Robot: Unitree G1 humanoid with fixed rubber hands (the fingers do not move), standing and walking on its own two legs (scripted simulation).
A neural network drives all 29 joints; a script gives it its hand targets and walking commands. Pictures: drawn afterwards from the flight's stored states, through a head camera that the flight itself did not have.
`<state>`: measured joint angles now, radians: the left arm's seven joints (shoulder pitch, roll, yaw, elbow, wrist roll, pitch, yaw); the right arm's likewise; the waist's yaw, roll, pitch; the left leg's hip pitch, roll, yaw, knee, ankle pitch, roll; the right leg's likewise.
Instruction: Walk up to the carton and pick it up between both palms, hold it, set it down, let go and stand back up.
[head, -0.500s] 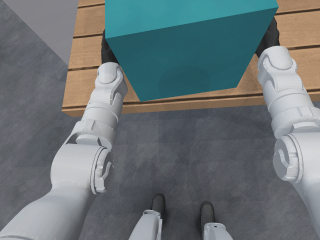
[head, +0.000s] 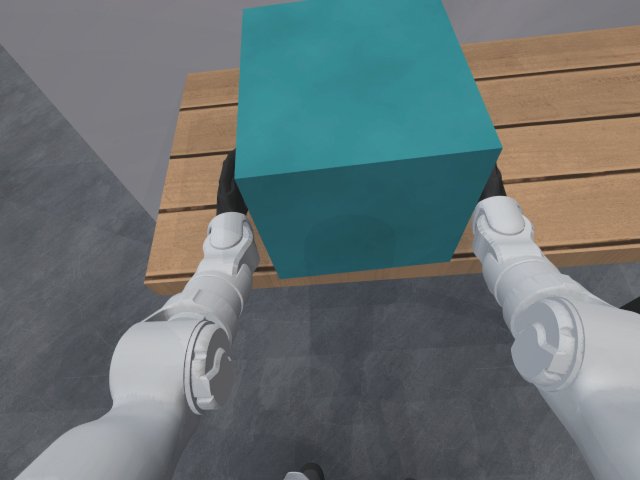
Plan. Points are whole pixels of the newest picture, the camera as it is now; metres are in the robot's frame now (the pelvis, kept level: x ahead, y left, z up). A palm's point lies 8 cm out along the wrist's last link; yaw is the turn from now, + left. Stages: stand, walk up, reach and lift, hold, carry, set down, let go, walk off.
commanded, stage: reach and lift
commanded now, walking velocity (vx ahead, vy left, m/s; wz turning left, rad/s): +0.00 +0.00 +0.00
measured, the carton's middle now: (351, 141) +0.51 +0.05 +0.09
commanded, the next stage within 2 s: none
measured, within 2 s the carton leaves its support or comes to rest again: neither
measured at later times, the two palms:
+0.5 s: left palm (235, 210) +0.43 +0.20 +0.04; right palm (484, 192) +0.48 -0.12 +0.04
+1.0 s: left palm (236, 217) +0.42 +0.19 +0.03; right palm (486, 194) +0.48 -0.12 +0.03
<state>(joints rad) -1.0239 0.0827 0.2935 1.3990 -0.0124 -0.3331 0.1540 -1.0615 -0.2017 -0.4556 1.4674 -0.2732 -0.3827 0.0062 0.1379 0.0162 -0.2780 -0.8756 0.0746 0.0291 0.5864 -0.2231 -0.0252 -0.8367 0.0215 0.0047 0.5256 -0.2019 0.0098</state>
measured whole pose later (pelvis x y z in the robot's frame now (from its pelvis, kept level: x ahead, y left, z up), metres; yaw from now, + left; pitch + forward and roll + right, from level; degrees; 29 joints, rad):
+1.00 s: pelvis +0.00 -0.02 +0.00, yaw +2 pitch +30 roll -2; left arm -1.01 0.11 0.17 1.53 -0.18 -0.50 0.14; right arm -1.10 -0.19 -0.25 1.59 -0.09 -0.47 -0.01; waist 0.11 0.04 -0.30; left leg -0.89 0.08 0.00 0.59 -0.22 -0.05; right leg -0.85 0.02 -0.04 0.55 -0.23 -0.01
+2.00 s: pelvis -0.02 -0.01 -0.01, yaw +2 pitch +28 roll -2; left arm -0.89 0.06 0.19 1.42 -0.13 -0.55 0.16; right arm -0.95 -0.17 -0.23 1.55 -0.13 -0.58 -0.07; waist 0.09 0.01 -0.33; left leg -0.92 0.08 -0.01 0.63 -0.20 -0.04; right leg -0.87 0.03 -0.04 0.56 -0.19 -0.01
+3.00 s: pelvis -0.03 -0.01 -0.01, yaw +4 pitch +23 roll -4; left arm -0.64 0.17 -0.08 0.86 -0.30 -0.03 0.24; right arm -0.66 -0.15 0.11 0.83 0.19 0.03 -0.18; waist 0.02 0.06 -0.37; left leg -0.91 0.06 -0.11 0.76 -0.26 -0.05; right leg -0.82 0.04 -0.08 0.67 -0.26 -0.02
